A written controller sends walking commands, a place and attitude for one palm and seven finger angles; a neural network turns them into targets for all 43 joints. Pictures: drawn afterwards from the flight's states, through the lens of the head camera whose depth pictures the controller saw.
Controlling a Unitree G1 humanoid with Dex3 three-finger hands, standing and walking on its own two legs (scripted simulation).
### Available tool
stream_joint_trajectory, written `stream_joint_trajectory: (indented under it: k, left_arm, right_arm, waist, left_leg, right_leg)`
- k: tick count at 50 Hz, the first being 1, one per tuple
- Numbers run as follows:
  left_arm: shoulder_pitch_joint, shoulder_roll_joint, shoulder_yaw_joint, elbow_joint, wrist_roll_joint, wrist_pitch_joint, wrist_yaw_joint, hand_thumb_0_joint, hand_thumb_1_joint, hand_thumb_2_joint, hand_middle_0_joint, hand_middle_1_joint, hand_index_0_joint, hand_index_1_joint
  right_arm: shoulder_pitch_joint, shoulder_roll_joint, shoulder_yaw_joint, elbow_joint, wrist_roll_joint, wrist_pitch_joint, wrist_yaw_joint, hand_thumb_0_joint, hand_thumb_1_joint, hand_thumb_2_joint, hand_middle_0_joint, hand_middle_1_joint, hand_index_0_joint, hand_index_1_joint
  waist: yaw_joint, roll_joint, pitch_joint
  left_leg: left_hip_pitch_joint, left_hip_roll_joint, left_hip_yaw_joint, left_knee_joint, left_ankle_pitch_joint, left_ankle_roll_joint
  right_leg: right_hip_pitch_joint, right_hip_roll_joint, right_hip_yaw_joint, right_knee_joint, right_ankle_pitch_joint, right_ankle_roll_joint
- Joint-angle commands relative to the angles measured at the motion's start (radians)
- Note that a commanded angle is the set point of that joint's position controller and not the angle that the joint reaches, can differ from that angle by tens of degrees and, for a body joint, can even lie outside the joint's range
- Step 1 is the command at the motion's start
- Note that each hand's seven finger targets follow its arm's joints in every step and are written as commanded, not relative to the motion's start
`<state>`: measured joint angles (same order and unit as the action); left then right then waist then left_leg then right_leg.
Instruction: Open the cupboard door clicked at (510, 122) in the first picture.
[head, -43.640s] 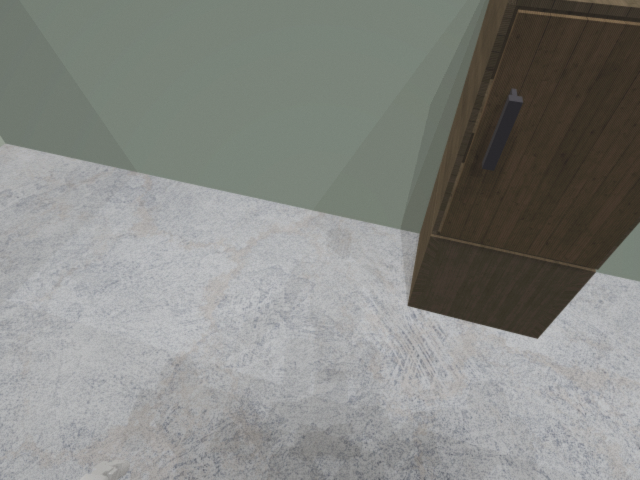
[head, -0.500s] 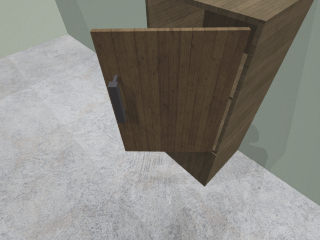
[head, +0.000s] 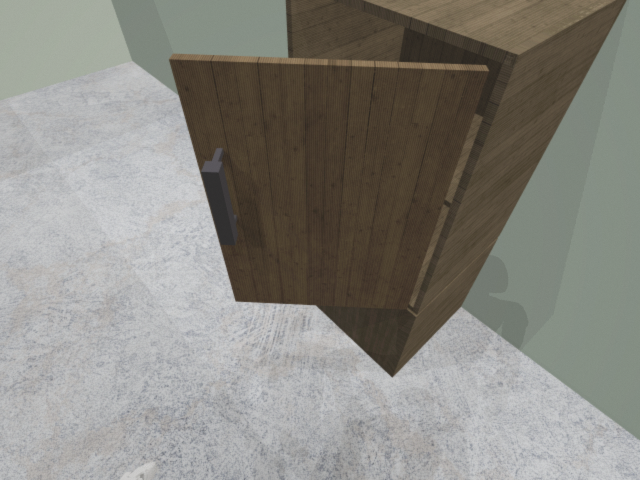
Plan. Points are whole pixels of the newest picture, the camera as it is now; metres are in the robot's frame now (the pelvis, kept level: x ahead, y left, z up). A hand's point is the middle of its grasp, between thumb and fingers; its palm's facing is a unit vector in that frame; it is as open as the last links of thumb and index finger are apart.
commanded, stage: raise the hand with hooked fingers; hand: left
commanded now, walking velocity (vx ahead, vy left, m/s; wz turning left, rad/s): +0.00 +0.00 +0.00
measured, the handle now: (224, 197) +0.53 +0.21 +0.03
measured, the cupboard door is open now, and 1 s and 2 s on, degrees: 44 44 44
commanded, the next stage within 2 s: move the hooked fingers beside the handle in 2.00 s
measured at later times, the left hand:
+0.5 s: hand (147, 463) +0.14 +0.21 -0.02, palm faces +0.12 -0.99 -0.07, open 9.7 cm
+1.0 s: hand (129, 402) +0.20 +0.25 +0.00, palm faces +0.00 -1.00 -0.05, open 12.7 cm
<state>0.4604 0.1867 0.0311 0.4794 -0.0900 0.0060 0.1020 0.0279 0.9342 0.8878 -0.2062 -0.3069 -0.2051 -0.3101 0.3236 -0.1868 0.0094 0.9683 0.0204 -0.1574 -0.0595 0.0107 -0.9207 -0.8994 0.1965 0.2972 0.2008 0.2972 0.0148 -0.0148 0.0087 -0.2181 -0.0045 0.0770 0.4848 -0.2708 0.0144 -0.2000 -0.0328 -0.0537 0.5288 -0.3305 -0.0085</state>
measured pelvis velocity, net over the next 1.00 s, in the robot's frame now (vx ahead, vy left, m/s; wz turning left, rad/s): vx -0.04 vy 0.02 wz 0.02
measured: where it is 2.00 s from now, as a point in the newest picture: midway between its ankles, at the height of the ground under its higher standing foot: outside the picture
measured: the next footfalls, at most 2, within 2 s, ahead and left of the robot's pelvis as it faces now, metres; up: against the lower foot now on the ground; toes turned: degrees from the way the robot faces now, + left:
none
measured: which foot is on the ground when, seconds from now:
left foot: down 0.00-1.00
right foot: down 0.00-1.00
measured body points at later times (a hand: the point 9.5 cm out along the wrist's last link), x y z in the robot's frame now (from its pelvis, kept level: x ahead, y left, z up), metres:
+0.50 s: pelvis -0.05 -0.03 -0.08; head +0.00 -0.01 +0.37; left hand +0.13 +0.26 -0.01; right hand +0.18 -0.25 -0.14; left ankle -0.01 +0.11 -0.74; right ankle -0.03 -0.11 -0.74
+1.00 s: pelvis -0.04 +0.02 -0.05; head +0.01 +0.03 +0.40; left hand +0.20 +0.30 +0.00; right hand +0.12 -0.24 -0.13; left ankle -0.01 +0.11 -0.74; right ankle -0.03 -0.11 -0.74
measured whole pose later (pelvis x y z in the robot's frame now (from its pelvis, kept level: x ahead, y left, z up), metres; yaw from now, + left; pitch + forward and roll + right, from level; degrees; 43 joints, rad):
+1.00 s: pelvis -0.04 +0.02 -0.05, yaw +1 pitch +10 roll -2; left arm 0.21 0.32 0.29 0.17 -0.32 -0.34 -0.38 0.00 -0.19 0.43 -0.28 -1.00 -0.28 -1.00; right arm 0.27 -0.28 0.00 0.60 0.04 -0.25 -0.08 0.01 -0.90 -0.90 0.20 0.30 0.20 0.30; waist -0.01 0.02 -0.08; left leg -0.73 0.03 0.03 0.97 -0.42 0.04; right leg -0.65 -0.02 -0.09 0.92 -0.44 0.00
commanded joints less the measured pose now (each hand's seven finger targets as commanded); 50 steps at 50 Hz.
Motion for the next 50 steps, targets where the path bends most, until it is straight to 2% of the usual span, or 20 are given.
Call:
stream_joint_trajectory:
  k: [1, 2, 4, 6, 8, 11, 14, 17, 18, 19, 22, 24, 26, 28, 30, 33, 37, 42, 48, 50]
  left_arm:
    - [-0.196, 0.061, 0.045, -0.546, -0.072, -0.143, -0.005, 0.000, 0.760, 0.840, -0.210, -0.390, -0.210, -0.390]
    - [-0.167, 0.068, 0.070, -0.493, -0.068, -0.200, -0.027, 0.000, 0.737, 0.830, -0.212, -0.405, -0.212, -0.405]
    - [0.000, 0.020, 0.113, -0.269, -0.086, -0.305, -0.100, 0.000, 0.690, 0.810, -0.215, -0.435, -0.215, -0.435]
    - [0.164, 0.006, 0.159, -0.198, -0.130, -0.441, -0.218, 0.000, 0.643, 0.790, -0.218, -0.465, -0.218, -0.465]
    - [0.213, 0.073, 0.237, -0.172, -0.166, -0.553, -0.356, 0.000, 0.597, 0.770, -0.222, -0.495, -0.222, -0.495]
    - [0.074, 0.171, 0.309, -0.219, -0.209, -0.609, -0.511, 0.000, 0.527, 0.740, -0.227, -0.540, -0.227, -0.540]
    - [-0.132, 0.246, 0.364, -0.460, -0.254, -0.595, -0.513, 0.000, 0.457, 0.710, -0.232, -0.585, -0.232, -0.585]
    - [-0.294, 0.238, 0.351, -0.682, -0.260, -0.663, -0.454, 0.000, 0.387, 0.680, -0.237, -0.630, -0.237, -0.630]
    - [-0.387, 0.236, 0.310, -0.753, -0.259, -0.684, -0.448, 0.000, 0.363, 0.670, -0.238, -0.645, -0.238, -0.645]
    - [-0.380, 0.231, 0.292, -0.762, -0.247, -0.697, -0.443, 0.000, 0.340, 0.660, -0.240, -0.660, -0.240, -0.660]
    - [-0.347, 0.191, 0.196, -0.670, -0.231, -0.673, -0.486, 0.000, 0.270, 0.630, -0.245, -0.705, -0.245, -0.705]
    - [-0.347, 0.243, 0.228, -0.553, -0.236, -0.593, -0.536, 0.000, 0.223, 0.610, -0.248, -0.735, -0.248, -0.735]
    - [-0.287, 0.273, 0.274, -0.453, -0.242, -0.479, -0.566, 0.000, 0.177, 0.590, -0.252, -0.765, -0.252, -0.765]
    - [-0.225, 0.300, 0.338, -0.378, -0.277, -0.356, -0.579, 0.000, 0.130, 0.570, -0.255, -0.795, -0.255, -0.795]
    - [-0.193, 0.323, 0.409, -0.441, -0.308, -0.300, -0.553, 0.000, 0.083, 0.550, -0.258, -0.825, -0.258, -0.825]
    - [-0.166, 0.317, 0.472, -0.522, -0.325, -0.325, -0.469, 0.000, 0.013, 0.520, -0.263, -0.870, -0.263, -0.870]
    - [-0.240, 0.237, 0.367, -0.555, -0.267, -0.434, -0.400, 0.000, -0.080, 0.480, -0.270, -0.930, -0.270, -0.930]
    - [-0.345, 0.253, 0.290, -0.496, -0.232, -0.458, -0.470, 0.000, -0.197, 0.430, -0.278, -1.005, -0.278, -1.005]
    - [-0.397, 0.402, 0.432, -0.581, -0.264, -0.418, -0.475, 0.000, -0.337, 0.370, -0.288, -1.095, -0.288, -1.095]
    - [-0.379, 0.369, 0.431, -0.573, -0.276, -0.413, -0.455, 0.000, -0.383, 0.350, -0.292, -1.125, -0.292, -1.125]
  right_arm:
    - [-0.137, -0.193, -0.064, -0.268, 0.025, -0.146, -0.022, 0.000, -0.900, -0.900, 0.200, 0.300, 0.200, 0.300]
    - [-0.131, -0.193, -0.069, -0.288, 0.006, -0.152, -0.023, 0.000, -0.900, -0.900, 0.200, 0.300, 0.200, 0.300]
    - [-0.143, -0.184, -0.080, -0.327, -0.008, -0.140, -0.009, 0.000, -0.900, -0.900, 0.200, 0.300, 0.200, 0.300]
    - [-0.192, -0.179, -0.097, -0.381, -0.015, -0.141, 0.012, 0.000, -0.900, -0.900, 0.200, 0.300, 0.200, 0.300]
    - [-0.210, -0.186, -0.113, -0.436, -0.003, -0.141, 0.039, 0.000, -0.900, -0.900, 0.200, 0.300, 0.200, 0.300]
    - [-0.228, -0.198, -0.109, -0.518, 0.015, -0.140, 0.041, 0.000, -0.900, -0.900, 0.200, 0.300, 0.200, 0.300]
    - [-0.229, -0.188, -0.102, -0.586, 0.014, -0.128, 0.020, 0.000, -0.900, -0.900, 0.200, 0.300, 0.200, 0.300]
    - [-0.173, -0.163, -0.091, -0.560, 0.004, -0.136, 0.001, 0.000, -0.900, -0.900, 0.200, 0.300, 0.200, 0.300]
    - [-0.152, -0.169, -0.083, -0.545, -0.002, -0.141, -0.004, 0.000, -0.900, -0.900, 0.200, 0.300, 0.200, 0.300]
    - [-0.140, -0.168, -0.083, -0.528, -0.004, -0.146, -0.012, 0.000, -0.900, -0.900, 0.200, 0.300, 0.200, 0.300]
    - [-0.135, -0.187, -0.068, -0.491, 0.005, -0.167, -0.023, 0.000, -0.900, -0.900, 0.200, 0.300, 0.200, 0.300]
    - [-0.133, -0.203, -0.062, -0.483, 0.017, -0.165, -0.034, 0.000, -0.900, -0.900, 0.200, 0.300, 0.200, 0.300]
    - [-0.141, -0.208, -0.061, -0.498, 0.029, -0.153, -0.043, 0.000, -0.900, -0.900, 0.200, 0.300, 0.200, 0.300]
    - [-0.163, -0.206, -0.056, -0.534, 0.035, -0.137, -0.046, 0.000, -0.900, -0.900, 0.200, 0.300, 0.200, 0.300]
    - [-0.172, -0.191, -0.054, -0.561, 0.033, -0.126, -0.044, 0.000, -0.900, -0.900, 0.200, 0.300, 0.200, 0.300]
    - [-0.169, -0.164, -0.054, -0.565, 0.019, -0.126, -0.030, 0.000, -0.900, -0.900, 0.200, 0.300, 0.200, 0.300]
    - [-0.130, -0.173, -0.057, -0.532, 0.009, -0.137, -0.011, 0.000, -0.900, -0.900, 0.200, 0.300, 0.200, 0.300]
    - [-0.088, -0.219, -0.055, -0.520, 0.022, -0.154, -0.022, 0.000, -0.900, -0.900, 0.200, 0.300, 0.200, 0.300]
    - [-0.081, -0.227, -0.047, -0.529, 0.021, -0.161, -0.038, 0.000, -0.900, -0.900, 0.200, 0.300, 0.200, 0.300]
    - [-0.087, -0.215, -0.043, -0.530, 0.023, -0.155, -0.035, 0.000, -0.900, -0.900, 0.200, 0.300, 0.200, 0.300]
  waist:
    - [-0.072, 0.087, -0.045]
    - [-0.076, -0.008, -0.017]
    - [-0.035, -0.220, 0.027]
    - [0.035, -0.310, -0.031]
    - [0.073, -0.216, -0.123]
    - [0.054, -0.051, -0.228]
    - [0.041, 0.064, -0.325]
    - [-0.016, 0.148, -0.381]
    - [-0.053, 0.142, -0.364]
    - [-0.057, 0.141, -0.374]
    - [-0.096, 0.133, -0.268]
    - [-0.094, 0.070, -0.235]
    - [-0.065, 0.023, -0.247]
    - [-0.007, 0.006, -0.263]
    - [0.029, -0.015, -0.349]
    - [0.067, 0.008, -0.382]
    - [-0.001, 0.035, -0.282]
    - [-0.051, 0.068, -0.243]
    - [0.008, 0.152, -0.373]
    - [0.005, 0.140, -0.340]
  left_leg:
    - [0.010, 0.036, -0.101, 0.013, 0.216, 0.002]
    - [-0.053, 0.018, -0.099, 0.056, 0.171, 0.006]
    - [-0.209, 0.005, -0.092, 0.144, 0.099, -0.003]
    - [-0.365, -0.008, -0.074, 0.237, 0.059, -0.014]
    - [-0.428, -0.026, -0.057, 0.311, 0.071, -0.027]
    - [-0.506, -0.043, -0.022, 0.415, 0.031, -0.022]
    - [-0.518, -0.038, -0.028, 0.465, -0.019, -0.004]
    - [-0.444, -0.002, -0.058, 0.508, 0.014, 0.014]
    - [-0.445, 0.010, -0.075, 0.532, 0.004, 0.018]
    - [-0.442, 0.017, -0.080, 0.534, 0.003, 0.020]
    - [-0.474, 0.028, -0.098, 0.534, -0.042, 0.026]
    - [-0.523, 0.028, -0.108, 0.532, -0.060, 0.026]
    - [-0.540, 0.019, -0.101, 0.500, -0.071, 0.026]
    - [-0.529, 0.007, -0.101, 0.458, -0.056, 0.021]
    - [-0.487, 0.002, -0.096, 0.426, -0.002, 0.019]
    - [-0.433, 0.006, -0.106, 0.385, 0.083, 0.010]
    - [-0.391, 0.014, -0.106, 0.352, 0.033, 0.010]
    - [-0.374, 0.019, -0.123, 0.323, -0.100, 0.013]
    - [-0.241, 0.022, -0.147, 0.276, 0.040, 0.002]
    - [-0.222, 0.027, -0.146, 0.260, 0.067, -0.004]
  right_leg:
    - [-0.169, 0.016, -0.041, -0.034, 0.149, -0.012]
    - [-0.226, 0.023, -0.051, -0.018, 0.124, -0.008]
    - [-0.337, 0.033, -0.061, 0.051, 0.064, -0.001]
    - [-0.368, 0.032, -0.034, 0.156, 0.072, 0.001]
    - [-0.320, 0.011, 0.015, 0.235, 0.180, -0.007]
    - [-0.319, -0.019, 0.106, 0.280, 0.177, 0.000]
    - [-0.339, -0.023, 0.171, 0.270, 0.017, 0.011]
    - [-0.413, 0.005, 0.150, 0.299, 0.005, 0.003]
    - [-0.463, 0.018, 0.145, 0.317, -0.002, 0.001]
    - [-0.474, 0.025, 0.138, 0.323, -0.017, -0.007]
    - [-0.542, 0.038, 0.112, 0.314, -0.066, -0.009]
    - [-0.529, 0.036, 0.126, 0.288, -0.092, -0.003]
    - [-0.478, 0.024, 0.141, 0.242, -0.134, 0.008]
    - [-0.397, 0.018, 0.140, 0.215, -0.143, 0.007]
    - [-0.314, 0.005, 0.122, 0.215, -0.073, 0.018]
    - [-0.278, 0.024, 0.066, 0.260, 0.064, 0.008]
    - [-0.424, 0.049, -0.001, 0.282, 0.004, 0.001]
    - [-0.492, 0.049, -0.003, 0.259, -0.117, -0.007]
    - [-0.377, 0.057, -0.020, 0.266, 0.011, -0.024]
    - [-0.375, 0.057, -0.033, 0.255, 0.035, -0.021]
